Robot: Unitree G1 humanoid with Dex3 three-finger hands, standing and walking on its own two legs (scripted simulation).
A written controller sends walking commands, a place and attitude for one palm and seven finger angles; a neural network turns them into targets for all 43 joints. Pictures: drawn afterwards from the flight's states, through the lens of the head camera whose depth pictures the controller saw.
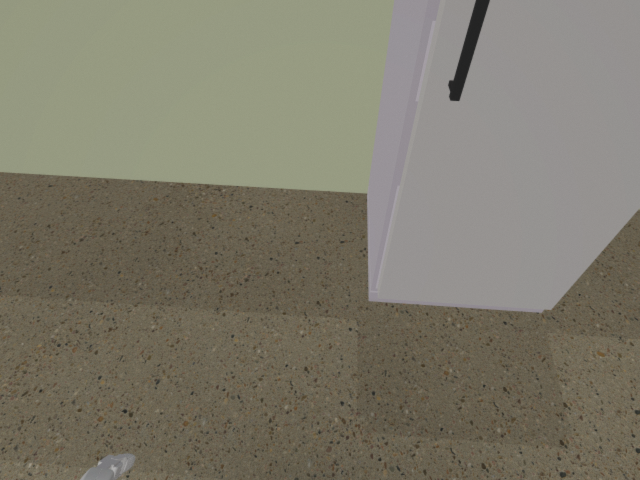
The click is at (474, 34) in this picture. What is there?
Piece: fridge door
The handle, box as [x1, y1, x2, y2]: [448, 0, 489, 100]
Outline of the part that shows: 489,0 476,0 454,80 449,80 448,85 450,89 450,100 459,99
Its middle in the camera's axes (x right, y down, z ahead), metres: +0.26 -0.38 +0.66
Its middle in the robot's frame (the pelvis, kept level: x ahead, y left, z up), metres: +0.78 -0.21 +0.24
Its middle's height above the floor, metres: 1.01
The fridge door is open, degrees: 0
